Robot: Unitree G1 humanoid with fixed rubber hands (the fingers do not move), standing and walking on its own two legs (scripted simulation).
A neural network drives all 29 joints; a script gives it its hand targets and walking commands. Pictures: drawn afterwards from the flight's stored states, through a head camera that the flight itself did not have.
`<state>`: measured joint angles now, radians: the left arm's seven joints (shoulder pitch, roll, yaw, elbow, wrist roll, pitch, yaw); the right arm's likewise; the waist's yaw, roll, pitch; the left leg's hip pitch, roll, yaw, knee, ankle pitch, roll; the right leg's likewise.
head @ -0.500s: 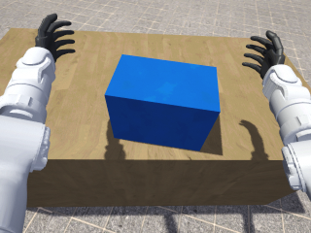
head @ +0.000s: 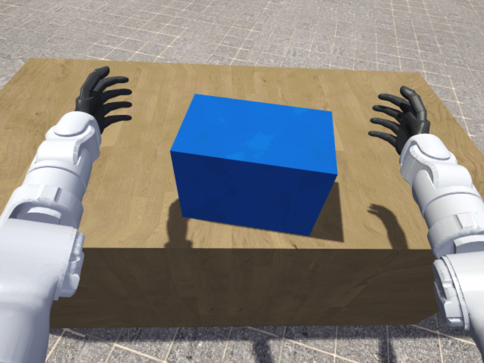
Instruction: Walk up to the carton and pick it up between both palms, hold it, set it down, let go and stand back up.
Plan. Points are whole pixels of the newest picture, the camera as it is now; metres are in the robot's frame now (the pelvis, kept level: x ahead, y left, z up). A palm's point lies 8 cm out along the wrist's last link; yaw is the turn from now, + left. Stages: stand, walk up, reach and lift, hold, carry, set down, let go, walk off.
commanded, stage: set down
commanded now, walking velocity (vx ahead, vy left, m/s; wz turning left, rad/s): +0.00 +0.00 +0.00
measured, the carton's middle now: (253, 166) +0.53 -0.01 -0.01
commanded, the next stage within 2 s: none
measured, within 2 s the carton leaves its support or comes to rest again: neither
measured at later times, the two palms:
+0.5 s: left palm (89, 162) +0.41 +0.27 +0.12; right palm (400, 186) +0.39 -0.24 +0.11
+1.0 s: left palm (78, 219) +0.34 +0.28 +0.06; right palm (391, 238) +0.33 -0.23 +0.05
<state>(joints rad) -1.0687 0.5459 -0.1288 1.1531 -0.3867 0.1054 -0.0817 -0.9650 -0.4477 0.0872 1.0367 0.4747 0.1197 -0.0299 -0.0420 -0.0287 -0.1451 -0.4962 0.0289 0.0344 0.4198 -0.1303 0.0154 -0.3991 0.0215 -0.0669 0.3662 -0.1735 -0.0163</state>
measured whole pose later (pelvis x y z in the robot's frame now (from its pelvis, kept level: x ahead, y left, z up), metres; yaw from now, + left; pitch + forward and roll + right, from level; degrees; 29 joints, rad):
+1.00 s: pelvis +0.02 +0.00 +0.00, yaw +0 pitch +1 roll -1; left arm -0.34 0.45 0.03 0.74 -0.30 -0.09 -0.11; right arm -0.25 -0.30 0.03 0.63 0.37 -0.08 -0.07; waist -0.01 -0.02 -0.04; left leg -0.25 0.02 0.04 0.43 -0.19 0.01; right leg -0.15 0.01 -0.06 0.35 -0.22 -0.01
